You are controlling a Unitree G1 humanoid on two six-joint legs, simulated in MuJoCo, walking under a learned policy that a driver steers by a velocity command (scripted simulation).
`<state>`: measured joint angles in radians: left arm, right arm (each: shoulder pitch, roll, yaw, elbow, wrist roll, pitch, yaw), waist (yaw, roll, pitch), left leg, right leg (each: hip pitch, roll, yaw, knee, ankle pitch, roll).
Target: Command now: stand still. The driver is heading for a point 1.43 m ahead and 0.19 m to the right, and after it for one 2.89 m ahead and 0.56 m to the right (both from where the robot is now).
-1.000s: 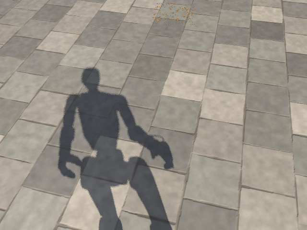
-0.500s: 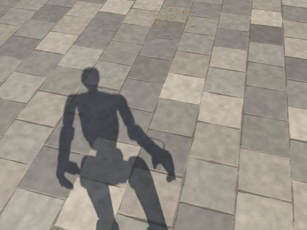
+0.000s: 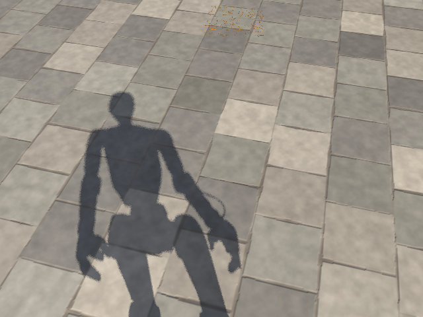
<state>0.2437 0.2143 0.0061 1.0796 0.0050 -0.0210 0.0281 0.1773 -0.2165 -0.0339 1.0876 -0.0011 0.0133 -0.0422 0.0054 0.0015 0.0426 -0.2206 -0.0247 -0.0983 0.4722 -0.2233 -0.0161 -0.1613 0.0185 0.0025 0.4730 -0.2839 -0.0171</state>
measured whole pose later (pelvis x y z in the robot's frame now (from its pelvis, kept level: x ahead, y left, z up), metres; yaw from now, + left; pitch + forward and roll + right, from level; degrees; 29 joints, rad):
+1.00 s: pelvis +0.01 -0.01 +0.00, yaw +0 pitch -1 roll +0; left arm 0.33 0.18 0.00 1.07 0.00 -0.02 0.03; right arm 0.24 -0.19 -0.02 1.13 0.00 0.01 -0.05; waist 0.00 0.01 0.04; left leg -0.22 0.00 -0.10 0.46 -0.23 -0.04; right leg -0.16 0.04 -0.01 0.46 -0.29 -0.04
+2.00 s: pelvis +0.38 +0.00 -0.01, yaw +0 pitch +1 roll -1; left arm 0.11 0.25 0.05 0.88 -0.01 -0.11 -0.04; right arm 0.37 -0.23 -0.03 1.02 0.03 -0.10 0.00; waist -0.02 0.01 0.05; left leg -0.28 0.01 -0.05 1.20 -0.41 0.05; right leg -0.40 0.04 -0.08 0.52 -0.14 -0.07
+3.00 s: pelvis +0.88 +0.05 -0.02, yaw -9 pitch +2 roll +1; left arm 0.14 0.26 0.08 0.80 -0.01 -0.04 -0.02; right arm 0.16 -0.28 -0.06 0.90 0.00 -0.04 -0.03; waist 0.00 0.01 0.04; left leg -0.29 -0.01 0.07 0.93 -0.52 0.01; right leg -0.48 0.03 -0.02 0.59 -0.17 -0.09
